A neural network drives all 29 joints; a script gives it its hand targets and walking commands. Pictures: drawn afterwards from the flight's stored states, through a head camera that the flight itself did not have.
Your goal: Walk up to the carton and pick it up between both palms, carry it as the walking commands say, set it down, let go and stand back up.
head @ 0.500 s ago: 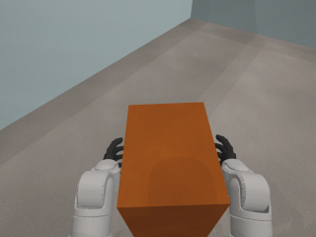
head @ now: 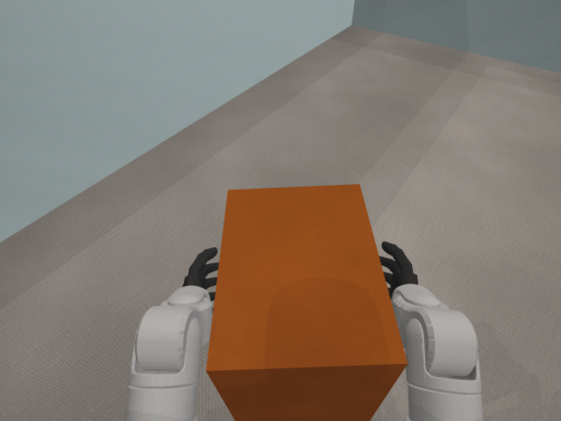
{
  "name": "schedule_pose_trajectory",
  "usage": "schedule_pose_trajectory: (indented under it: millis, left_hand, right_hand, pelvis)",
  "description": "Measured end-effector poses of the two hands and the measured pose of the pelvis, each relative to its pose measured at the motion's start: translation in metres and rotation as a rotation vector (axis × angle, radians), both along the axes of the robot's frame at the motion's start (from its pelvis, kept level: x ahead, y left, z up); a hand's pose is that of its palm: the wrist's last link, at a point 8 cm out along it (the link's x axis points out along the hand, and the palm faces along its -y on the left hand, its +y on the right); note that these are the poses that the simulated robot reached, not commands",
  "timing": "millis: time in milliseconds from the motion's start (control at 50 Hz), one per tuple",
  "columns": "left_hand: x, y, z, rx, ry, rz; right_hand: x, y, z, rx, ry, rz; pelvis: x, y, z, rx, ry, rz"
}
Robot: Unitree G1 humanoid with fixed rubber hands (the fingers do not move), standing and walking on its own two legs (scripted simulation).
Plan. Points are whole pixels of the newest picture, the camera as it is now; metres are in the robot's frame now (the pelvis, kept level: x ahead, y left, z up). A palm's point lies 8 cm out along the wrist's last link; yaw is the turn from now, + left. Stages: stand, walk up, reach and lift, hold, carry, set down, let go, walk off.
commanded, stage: carry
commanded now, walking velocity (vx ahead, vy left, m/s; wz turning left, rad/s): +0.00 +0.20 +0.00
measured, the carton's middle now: (298, 315) +0.27 -0.01 +0.02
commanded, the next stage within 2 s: none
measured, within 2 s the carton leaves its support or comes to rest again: neither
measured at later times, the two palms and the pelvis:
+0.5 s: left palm (53, 381) +0.17 +0.27 +0.07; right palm (292, 378) +0.17 +0.00 +0.07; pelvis -0.10 +0.14 +0.00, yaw +0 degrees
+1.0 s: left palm out of the picture +0.08 +0.42 +0.06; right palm out of the picture +0.08 +0.15 +0.07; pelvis -0.19 +0.28 +0.00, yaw +0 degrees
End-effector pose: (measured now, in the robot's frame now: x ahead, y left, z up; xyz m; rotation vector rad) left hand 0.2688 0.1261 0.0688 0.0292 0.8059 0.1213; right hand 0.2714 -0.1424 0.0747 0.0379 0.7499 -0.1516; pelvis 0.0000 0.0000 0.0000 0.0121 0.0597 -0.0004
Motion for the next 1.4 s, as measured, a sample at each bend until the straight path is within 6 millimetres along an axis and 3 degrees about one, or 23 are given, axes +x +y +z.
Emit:
schedule_pose_trajectory:
  millis: [120, 260, 380, 560, 660, 780, 920, 1080, 1180, 1240, 1400]
  left_hand:
    - [-0.008, 0.047, 0.004, -0.029, -0.078, -0.005]
    - [-0.049, 0.104, -0.01, -0.059, -0.004, 0.053]
    - [-0.074, 0.127, -0.007, -0.033, -0.037, 0.064]
    - [-0.103, 0.157, 0.003, 0.003, -0.01, -0.012]
    - [-0.11, 0.197, 0.005, -0.024, -0.075, -0.013]
    - [-0.144, 0.248, -0.008, -0.057, -0.011, 0.041]
    - [-0.175, 0.277, -0.006, -0.026, -0.037, 0.063]
    - [-0.204, 0.306, 0.0, 0.003, -0.001, 0.0]
    - [-0.21, 0.343, 0.004, -0.023, -0.069, -0.011]
    - [-0.224, 0.371, -0.003, -0.05, -0.05, 0.015]
    - [-0.268, 0.419, -0.004, -0.062, -0.024, 0.073]
  right_hand:
    - [-0.014, 0.047, 0.009, -0.016, -0.078, -0.021]
    - [-0.04, 0.105, 0.002, -0.056, -0.004, 0.047]
    - [-0.062, 0.127, -0.002, -0.019, -0.037, 0.047]
    - [-0.107, 0.157, 0.001, 0.005, -0.01, -0.013]
    - [-0.117, 0.197, 0.009, -0.01, -0.076, -0.03]
    - [-0.138, 0.249, 0.003, -0.055, -0.012, 0.034]
    - [-0.163, 0.278, -0.003, -0.011, -0.037, 0.045]
    - [-0.203, 0.306, -0.001, 0.005, -0.002, -0.001]
    - [-0.215, 0.343, 0.008, -0.01, -0.071, -0.027]
    - [-0.225, 0.372, 0.007, -0.044, -0.051, 0.003]
    - [-0.252, 0.42, 0.008, -0.049, -0.025, 0.058]
  pelvis:
    - [-0.021, 0.05, -0.009, 0.015, -0.005, 0.013]
    - [-0.05, 0.089, -0.006, -0.027, 0.003, -0.016]
    - [-0.078, 0.112, -0.012, -0.007, 0.024, -0.025]
    - [-0.106, 0.16, 0.0, 0.005, 0.006, 0.0]
    - [-0.124, 0.202, -0.008, 0.017, 0.001, 0.013]
    - [-0.148, 0.236, -0.006, -0.019, 0.004, -0.015]
    - [-0.18, 0.263, -0.012, -0.008, 0.022, -0.023]
    - [-0.205, 0.306, 0.0, 0.006, 0.01, 0.003]
    - [-0.224, 0.347, -0.007, 0.01, 0.01, 0.018]
    - [-0.235, 0.367, -0.007, 0.005, 0.001, -0.002]
    - [-0.268, 0.399, -0.004, -0.027, 0.017, -0.018]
